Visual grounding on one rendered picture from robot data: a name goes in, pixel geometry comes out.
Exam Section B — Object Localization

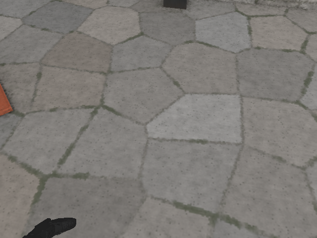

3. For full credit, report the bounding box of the left robot hand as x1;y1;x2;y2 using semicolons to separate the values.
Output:
23;217;76;238

